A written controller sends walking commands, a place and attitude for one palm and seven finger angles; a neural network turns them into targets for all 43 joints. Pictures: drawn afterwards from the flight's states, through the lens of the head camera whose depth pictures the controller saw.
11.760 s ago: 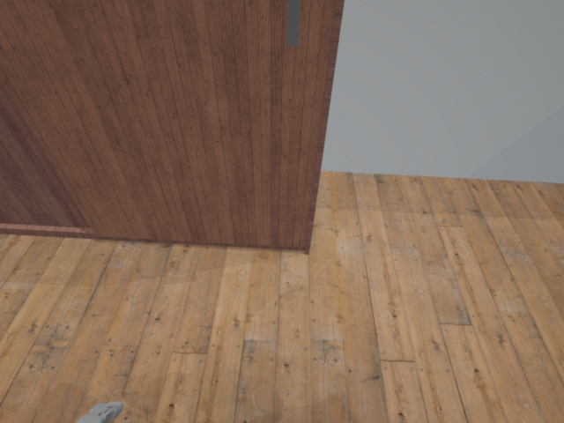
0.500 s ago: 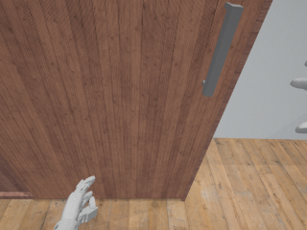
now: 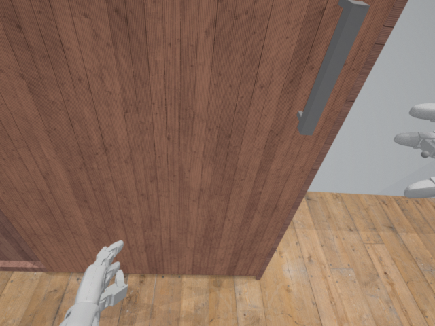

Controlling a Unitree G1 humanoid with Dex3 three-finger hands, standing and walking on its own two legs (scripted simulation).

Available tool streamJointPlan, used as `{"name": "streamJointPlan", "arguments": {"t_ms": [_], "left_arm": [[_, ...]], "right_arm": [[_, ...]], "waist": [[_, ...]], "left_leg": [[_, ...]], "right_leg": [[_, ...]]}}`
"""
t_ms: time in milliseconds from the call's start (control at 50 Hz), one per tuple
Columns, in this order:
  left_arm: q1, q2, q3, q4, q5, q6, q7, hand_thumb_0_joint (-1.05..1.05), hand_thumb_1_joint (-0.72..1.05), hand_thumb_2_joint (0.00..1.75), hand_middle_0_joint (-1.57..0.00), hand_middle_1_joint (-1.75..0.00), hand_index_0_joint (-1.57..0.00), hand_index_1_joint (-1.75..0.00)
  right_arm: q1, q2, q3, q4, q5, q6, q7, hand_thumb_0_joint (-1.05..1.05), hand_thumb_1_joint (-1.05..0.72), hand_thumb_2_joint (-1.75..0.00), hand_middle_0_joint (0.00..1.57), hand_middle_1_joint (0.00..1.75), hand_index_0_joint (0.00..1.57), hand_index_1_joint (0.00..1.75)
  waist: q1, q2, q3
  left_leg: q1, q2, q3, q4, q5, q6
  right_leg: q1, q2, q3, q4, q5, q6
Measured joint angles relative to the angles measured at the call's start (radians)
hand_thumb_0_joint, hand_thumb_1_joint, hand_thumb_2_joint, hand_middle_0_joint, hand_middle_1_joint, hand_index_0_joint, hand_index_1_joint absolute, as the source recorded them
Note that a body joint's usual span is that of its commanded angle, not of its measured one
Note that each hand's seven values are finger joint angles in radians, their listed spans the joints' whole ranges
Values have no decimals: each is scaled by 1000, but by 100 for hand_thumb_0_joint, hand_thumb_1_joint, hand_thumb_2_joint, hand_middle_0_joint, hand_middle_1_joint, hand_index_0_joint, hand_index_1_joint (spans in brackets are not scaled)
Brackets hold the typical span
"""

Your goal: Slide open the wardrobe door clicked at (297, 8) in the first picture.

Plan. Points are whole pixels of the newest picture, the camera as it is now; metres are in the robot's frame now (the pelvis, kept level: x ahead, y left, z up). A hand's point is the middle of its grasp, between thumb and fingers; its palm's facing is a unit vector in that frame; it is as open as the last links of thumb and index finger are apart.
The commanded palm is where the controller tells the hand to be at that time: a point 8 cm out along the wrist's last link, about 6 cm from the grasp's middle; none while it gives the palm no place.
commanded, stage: move the hooked fingers beside the handle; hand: right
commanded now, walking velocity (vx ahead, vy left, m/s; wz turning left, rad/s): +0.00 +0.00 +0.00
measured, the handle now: (322, 72) +0.50 -0.19 +0.28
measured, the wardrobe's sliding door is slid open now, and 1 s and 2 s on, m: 0.00 0.00 0.00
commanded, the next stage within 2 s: none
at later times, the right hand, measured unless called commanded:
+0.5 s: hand (400, 133) +0.33 -0.25 +0.27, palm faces +0.01 +0.99 -0.11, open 13.9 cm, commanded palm +0.29 -0.31 +0.27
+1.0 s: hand (390, 120) +0.37 -0.27 +0.26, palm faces +0.12 +0.99 -0.08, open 13.9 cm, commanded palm +0.34 -0.31 +0.27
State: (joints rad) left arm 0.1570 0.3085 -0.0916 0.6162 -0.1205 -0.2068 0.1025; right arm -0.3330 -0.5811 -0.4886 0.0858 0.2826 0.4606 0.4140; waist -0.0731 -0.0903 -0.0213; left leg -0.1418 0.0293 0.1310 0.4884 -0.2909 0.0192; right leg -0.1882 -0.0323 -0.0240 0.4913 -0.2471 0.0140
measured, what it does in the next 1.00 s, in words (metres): stands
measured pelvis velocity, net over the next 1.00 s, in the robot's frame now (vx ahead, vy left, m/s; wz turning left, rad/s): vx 0.01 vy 0.00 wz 0.01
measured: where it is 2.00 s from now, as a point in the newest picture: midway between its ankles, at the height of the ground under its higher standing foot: outside the picture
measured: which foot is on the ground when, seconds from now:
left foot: down 0.00-1.00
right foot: down 0.00-1.00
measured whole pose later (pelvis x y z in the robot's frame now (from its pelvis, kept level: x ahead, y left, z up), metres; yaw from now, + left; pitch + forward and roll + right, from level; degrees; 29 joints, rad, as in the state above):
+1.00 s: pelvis +0.01 +0.00 +0.00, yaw +1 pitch -1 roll +0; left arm 0.18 0.29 -0.09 0.63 -0.11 -0.15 0.10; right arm -0.58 -0.57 -0.42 0.37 0.22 0.42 0.33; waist -0.02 -0.06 -0.04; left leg -0.14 0.03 0.12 0.45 -0.28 0.01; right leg -0.18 -0.03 -0.04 0.45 -0.24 0.01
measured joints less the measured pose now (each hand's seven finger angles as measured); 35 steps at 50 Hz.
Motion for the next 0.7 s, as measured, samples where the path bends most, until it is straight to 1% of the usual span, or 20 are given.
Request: {"name": "streamJointPlan", "arguments": {"t_ms": [40,80,120,160,200,240,300,340,380,420,460,500,540,600,640,700], "left_arm": [[-7,-3,-5,-4,4,5,1,2,90,90,-20,-30,-21,-30],[-8,-12,-10,-5,9,8,-1,2,90,90,-20,-30,-21,-30],[-2,-23,-13,-5,13,6,-4,2,90,90,-20,-30,-21,-30],[6,-32,-14,-3,14,4,-8,2,90,90,-20,-30,-21,-30],[10,-33,-15,1,12,5,-12,2,90,90,-20,-30,-21,-30],[12,-27,-13,2,7,8,-12,2,90,90,-20,-30,-21,-30],[14,-10,-3,-1,0,11,-9,2,90,90,-20,-30,-21,-30],[14,-2,2,-2,-1,13,-3,2,90,90,-20,-30,-21,-30],[10,-2,1,2,4,14,3,2,90,90,-20,-30,-21,-30],[8,-10,-2,6,9,12,6,2,90,90,-20,-30,-21,-30],[7,-23,-6,9,16,8,5,2,90,90,-20,-30,-21,-30],[6,-37,-12,10,20,8,-2,2,90,90,-20,-30,-21,-30],[7,-46,-14,6,19,14,-9,2,90,90,-20,-30,-21,-30],[9,-46,-13,-1,12,31,-20,2,90,90,-20,-30,-21,-30],[10,-37,-10,-5,9,41,-21,2,90,90,-20,-30,-21,-30],[14,-25,-3,-4,9,49,-18,2,90,90,-20,-30,-21,-30]], "right_arm": [[34,13,4,-39,19,-4,28,-1,50,-30,30,120,30,120],[72,24,-10,-82,46,-24,45,-1,50,-30,30,120,30,120],[92,30,-32,-109,69,-48,47,-1,50,-30,30,120,30,120],[86,25,-57,-99,80,-62,36,-1,50,-30,31,120,31,120],[57,10,-79,-57,74,-53,20,-1,50,-30,31,120,31,120],[22,-8,-84,-3,49,-27,4,-1,50,-30,31,120,31,120],[-15,-14,-42,41,4,7,-4,-1,50,-30,30,120,31,120],[-24,1,1,32,-10,10,4,-1,50,-30,30,120,30,120],[-23,25,32,5,-4,-11,15,-1,50,-30,30,120,30,120],[-19,52,47,-33,11,-42,18,-1,50,-30,30,120,30,120],[-23,73,48,-57,28,-71,9,-1,50,-30,30,120,30,120],[-33,75,34,-55,37,-79,-7,-1,50,-30,30,120,31,120],[-50,63,15,-32,32,-61,-30,-1,50,-30,30,120,31,120],[-78,36,4,27,9,-9,-56,-1,50,-30,31,120,31,120],[-94,27,16,60,-10,21,-64,-1,50,-30,30,120,31,120],[-89,39,42,57,-23,23,-63,-1,50,-30,30,120,30,120]], "waist": [[6,-1,-1],[14,2,-8],[17,10,-19],[17,17,-32],[13,22,-37],[9,21,-34],[0,13,-16],[-3,11,-5],[-1,12,4],[4,18,5],[12,24,-1],[23,29,-13],[31,30,-25],[34,24,-31],[32,18,-27],[26,14,-14]], "left_leg": [[-5,2,-5,4,-3,-2],[-2,1,-10,2,-6,-3],[4,-1,-14,2,-11,-3],[9,-3,-15,1,-16,-2],[12,-4,-13,1,-19,-2],[11,-3,-10,2,-20,-2],[7,2,-4,1,-17,-6],[3,8,-1,0,-14,-9],[4,12,0,-4,-11,-12],[7,14,-4,-9,-9,-13],[12,14,-9,-14,-8,-14],[15,13,-16,-19,-7,-14],[13,12,-22,-20,-7,-14],[7,12,-25,-22,-6,-15],[1,13,-23,-21,-4,-16],[-3,15,-19,-21,-1,-16]], "right_leg": [[-1,2,-5,-3,-1,-2],[5,1,-10,-5,-6,-2],[12,-1,-13,-5,-12,-1],[17,-3,-14,-3,-19,1],[17,-5,-12,2,-25,2],[13,-3,-9,6,-27,1],[3,2,-3,10,-24,-3],[-2,9,0,7,-19,-8],[-1,13,0,2,-15,-11],[6,15,-3,-7,-13,-13],[14,16,-9,-15,-13,-13],[21,15,-15,-22,-13,-13],[24,14,-21,-28,-13,-12],[20,14,-24,-31,-11,-12],[13,15,-22,-30,-9,-13],[6,17,-18,-29,-5,-15]]}}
